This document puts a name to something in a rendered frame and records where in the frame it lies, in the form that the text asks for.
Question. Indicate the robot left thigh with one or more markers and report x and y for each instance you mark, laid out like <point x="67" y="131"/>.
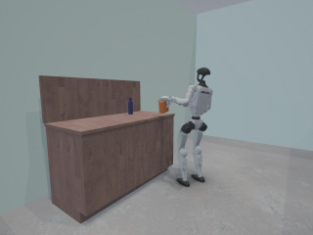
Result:
<point x="184" y="129"/>

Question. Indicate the robot right upper arm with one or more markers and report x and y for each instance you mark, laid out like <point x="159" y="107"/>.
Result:
<point x="209" y="99"/>

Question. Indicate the left robot hand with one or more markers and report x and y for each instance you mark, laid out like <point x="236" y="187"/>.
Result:
<point x="164" y="98"/>

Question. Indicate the robot right foot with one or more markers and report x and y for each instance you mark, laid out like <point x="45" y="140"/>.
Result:
<point x="200" y="179"/>

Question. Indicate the robot left upper arm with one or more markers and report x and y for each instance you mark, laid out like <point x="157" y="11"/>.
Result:
<point x="189" y="94"/>

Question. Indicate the table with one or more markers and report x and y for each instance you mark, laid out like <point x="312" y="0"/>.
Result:
<point x="97" y="152"/>

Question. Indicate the sponge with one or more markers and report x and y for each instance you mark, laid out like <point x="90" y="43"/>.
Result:
<point x="162" y="107"/>

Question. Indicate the robot left forearm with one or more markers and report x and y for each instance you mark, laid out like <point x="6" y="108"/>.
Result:
<point x="176" y="100"/>

